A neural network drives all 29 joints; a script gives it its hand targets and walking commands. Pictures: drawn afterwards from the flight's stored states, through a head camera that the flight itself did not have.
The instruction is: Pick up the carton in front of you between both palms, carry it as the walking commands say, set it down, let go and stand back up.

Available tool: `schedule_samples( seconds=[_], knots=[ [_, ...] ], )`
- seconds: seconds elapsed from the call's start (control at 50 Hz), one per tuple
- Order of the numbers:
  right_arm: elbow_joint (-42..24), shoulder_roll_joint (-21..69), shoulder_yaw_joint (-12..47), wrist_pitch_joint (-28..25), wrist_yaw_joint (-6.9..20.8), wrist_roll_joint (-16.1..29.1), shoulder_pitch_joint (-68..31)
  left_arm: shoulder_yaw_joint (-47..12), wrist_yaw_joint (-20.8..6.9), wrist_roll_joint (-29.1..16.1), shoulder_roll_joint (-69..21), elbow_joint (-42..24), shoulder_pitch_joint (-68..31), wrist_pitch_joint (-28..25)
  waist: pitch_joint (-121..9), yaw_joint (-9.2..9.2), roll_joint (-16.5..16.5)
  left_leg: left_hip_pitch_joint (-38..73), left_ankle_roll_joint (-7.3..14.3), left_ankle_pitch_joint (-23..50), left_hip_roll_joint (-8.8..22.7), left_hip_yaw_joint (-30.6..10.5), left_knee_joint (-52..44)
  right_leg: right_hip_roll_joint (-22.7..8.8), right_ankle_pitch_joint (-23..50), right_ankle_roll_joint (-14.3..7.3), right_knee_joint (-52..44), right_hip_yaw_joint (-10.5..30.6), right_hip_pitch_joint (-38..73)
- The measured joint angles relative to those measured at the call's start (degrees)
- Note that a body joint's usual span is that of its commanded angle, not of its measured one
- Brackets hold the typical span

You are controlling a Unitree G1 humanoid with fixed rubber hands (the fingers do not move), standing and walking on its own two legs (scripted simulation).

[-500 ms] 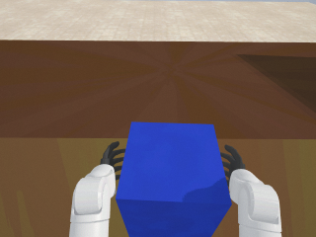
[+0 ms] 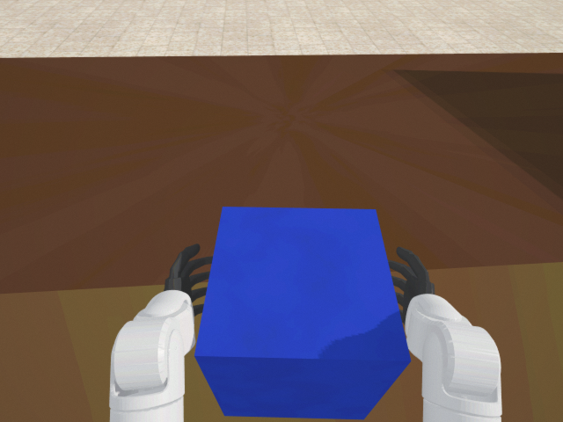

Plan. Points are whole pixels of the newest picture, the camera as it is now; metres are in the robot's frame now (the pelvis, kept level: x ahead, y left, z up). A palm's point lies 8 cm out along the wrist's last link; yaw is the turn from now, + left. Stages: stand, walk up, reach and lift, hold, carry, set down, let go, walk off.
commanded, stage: carry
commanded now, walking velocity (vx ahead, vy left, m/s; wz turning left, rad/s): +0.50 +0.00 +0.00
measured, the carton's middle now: (296, 317) +0.29 -0.01 +0.02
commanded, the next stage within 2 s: none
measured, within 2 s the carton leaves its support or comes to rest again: neither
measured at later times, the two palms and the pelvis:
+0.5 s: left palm (212, 156) +0.59 +0.14 +0.08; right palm (363, 153) +0.61 -0.16 +0.07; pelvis +0.34 -0.02 +0.00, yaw +3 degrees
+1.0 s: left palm (213, 68) +0.95 +0.18 +0.09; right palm (325, 67) +0.96 -0.12 +0.10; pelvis +0.68 +0.03 +0.00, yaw +1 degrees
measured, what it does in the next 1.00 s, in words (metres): walks ahead: right foot, then left foot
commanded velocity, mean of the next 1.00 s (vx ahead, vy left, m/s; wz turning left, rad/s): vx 0.50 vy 0.00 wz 0.00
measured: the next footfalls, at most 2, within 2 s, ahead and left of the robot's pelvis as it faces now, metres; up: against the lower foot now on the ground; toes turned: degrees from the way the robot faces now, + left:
right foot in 0.16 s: +0.30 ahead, -0.11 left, +0.00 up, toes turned -11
left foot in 0.64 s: +0.63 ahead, +0.11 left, +0.00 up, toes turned +14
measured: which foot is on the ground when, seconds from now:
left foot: down 0.00-0.18, up 0.20-0.62, down 0.64-1.00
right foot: up 0.00-0.14, down 0.16-0.68, up 0.70-1.00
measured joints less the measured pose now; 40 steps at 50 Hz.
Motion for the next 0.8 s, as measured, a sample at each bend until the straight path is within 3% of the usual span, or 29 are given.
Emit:
schedule_samples(
  seconds=[0.1,0.14,0.18,0.22,0.24,0.28,0.34,0.42,0.5,0.6,0.64,0.68,0.72,0.74,0.8],
  knots=[
    [0.6,0.0,0.7,-0.3,0.2,0.0,0.3,-0.2,-0.1,0.2,0.2,-0.7,1.6,-0.4,-0.3,0.53,0.0,8.6,-2.6,-5.8,0.6,-0.5,-1.5,1.6,6.5,-1.2,-12.7,-4.0,2.1],
    [0.7,-0.1,0.9,-0.1,0.2,-0.3,0.5,-0.1,-0.1,0.1,0.2,-0.3,1.7,-0.4,-0.1,0.84,0.4,10.8,-3.8,-10.2,1.5,-1.1,2.2,3.0,6.7,-1.8,-16.3,-6.3,5.6],
    [1.6,-0.2,0.3,-0.4,0.3,-0.5,0.5,-0.4,-0.3,0.2,0.1,1.7,1.3,-1.1,0.1,1.66,1.7,7.7,-4.2,-13.5,4.1,-2.4,15.5,4.0,5.3,-4.1,-14.3,-7.9,7.4],
    [3.1,-0.1,-0.6,-0.7,0.3,-0.8,0.7,-0.5,-0.3,0.3,0.1,4.6,0.6,-1.9,1.1,2.49,1.7,-1.8,-3.6,-11.2,3.8,-7.4,36.4,3.7,0.9,-6.0,-11.2,-8.6,8.2],
    [3.6,-0.2,-0.6,-0.8,0.4,-0.9,1.0,-0.5,-0.3,0.2,0.1,5.4,0.7,-2.1,1.8,2.71,1.4,-6.6,-2.9,-9.9,3.1,-8.8,44.4,3.5,-0.3,-6.2,-12.0,-8.7,9.7],
    [4.1,-0.3,0.0,-1.1,0.4,-1.0,1.8,-0.6,-0.4,0.1,0.2,5.7,1.8,-2.5,2.8,3.07,0.7,-14.7,-1.9,-6.1,2.7,-9.4,51.8,3.4,-0.4,-5.4,-15.5,-8.8,13.2],
    [4.0,-0.3,1.2,-2.1,0.4,-1.0,2.6,-0.7,-0.4,-0.2,0.3,4.5,3.5,-3.4,3.4,3.46,0.0,-22.9,-1.6,-1.4,3.6,-8.6,48.8,3.5,-0.7,-4.9,-20.9,-8.2,18.4],
    [2.9,-0.4,2.5,-3.6,0.4,-1.1,3.9,-0.8,-0.4,-0.6,0.4,2.8,5.1,-4.7,2.5,3.44,-0.4,-28.3,-2.5,3.5,4.8,-7.3,36.7,3.5,-2.2,-3.8,-26.4,-7.1,25.3],
    [0.0,-0.4,2.9,-3.5,0.4,-1.1,4.8,-1.3,-0.5,-0.9,0.4,0.7,5.4,-4.6,1.4,2.71,-0.4,-29.2,-2.9,8.8,4.8,-5.4,24.1,3.4,-5.5,-2.1,-29.2,-6.5,32.0],
    [-3.4,-0.4,2.2,-1.5,0.3,-0.6,3.9,-1.7,-0.5,-0.6,0.4,-2.3,3.9,-2.6,0.3,2.17,-0.7,-25.9,-1.5,12.5,3.2,-1.5,14.6,2.9,-12.6,0.9,-28.5,-5.7,39.9],
    [-3.3,-0.3,1.9,-0.7,0.3,-0.5,2.4,-1.3,-0.5,-0.3,0.3,-2.9,2.9,-1.5,0.0,2.0,-1.4,-22.4,-0.1,12.0,1.8,0.6,12.1,1.5,-17.9,2.1,-22.3,-4.8,40.8],
    [-0.7,-0.1,1.8,-0.8,0.3,-0.6,0.4,0.2,-0.5,-0.1,0.4,-2.0,1.5,-0.7,0.4,1.2,-3.3,-22.4,2.6,8.6,1.0,1.9,17.1,-1.2,-18.1,1.8,-5.2,-1.9,34.7],
    [1.5,0.1,1.4,-0.4,0.3,-0.7,-0.9,1.3,-0.5,0.2,0.2,-0.9,0.8,0.1,1.4,0.89,-2.7,-20.6,3.0,5.4,1.3,2.3,17.3,0.2,-17.0,0.9,14.0,2.8,25.0],
    [2.0,0.2,1.2,-0.2,0.3,-0.7,-1.0,1.4,-0.5,0.3,0.1,-0.5,0.6,0.4,1.9,0.84,-2.3,-19.1,2.2,5.2,1.4,2.3,15.8,0.8,-15.7,0.2,20.1,3.7,20.5],
    [1.6,0.1,0.8,0.0,0.3,-0.6,-0.4,0.8,-0.5,0.5,0.1,0.1,0.4,0.6,3.0,0.78,-1.4,-14.2,1.9,5.0,1.1,2.1,10.4,0.6,-10.2,-1.0,23.4,3.7,10.5]
  ],
)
